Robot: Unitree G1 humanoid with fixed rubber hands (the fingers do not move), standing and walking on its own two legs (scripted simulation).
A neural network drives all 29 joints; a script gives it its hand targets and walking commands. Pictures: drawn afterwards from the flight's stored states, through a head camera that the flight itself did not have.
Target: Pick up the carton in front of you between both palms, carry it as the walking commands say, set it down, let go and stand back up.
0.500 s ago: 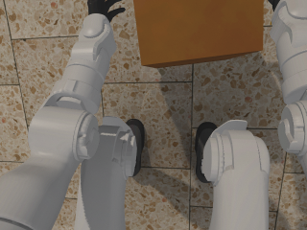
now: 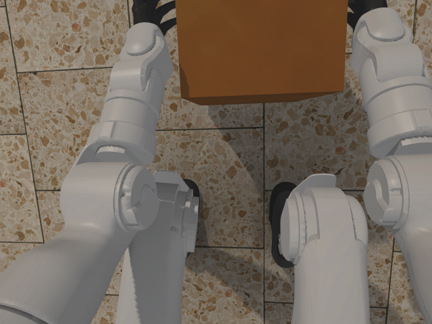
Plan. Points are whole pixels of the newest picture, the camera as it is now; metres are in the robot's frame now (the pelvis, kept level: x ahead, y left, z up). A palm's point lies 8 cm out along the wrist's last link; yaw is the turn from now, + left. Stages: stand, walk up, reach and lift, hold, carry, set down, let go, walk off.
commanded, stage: reach and lift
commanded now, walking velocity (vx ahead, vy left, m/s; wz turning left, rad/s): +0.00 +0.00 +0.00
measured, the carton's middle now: (251, 39) +0.53 -0.04 -0.23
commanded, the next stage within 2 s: none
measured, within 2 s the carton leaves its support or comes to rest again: neither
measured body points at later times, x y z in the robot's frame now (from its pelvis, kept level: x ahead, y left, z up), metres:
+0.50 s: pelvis -0.02 +0.02 +0.10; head +0.25 -0.03 +0.46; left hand +0.50 +0.10 +0.03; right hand +0.49 -0.20 +0.03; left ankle +0.12 +0.14 -0.33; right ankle +0.10 -0.12 -0.33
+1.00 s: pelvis +0.03 +0.02 +0.22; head +0.21 -0.02 +0.64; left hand +0.47 +0.11 +0.17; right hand +0.45 -0.19 +0.17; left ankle +0.12 +0.14 -0.33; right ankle +0.10 -0.12 -0.33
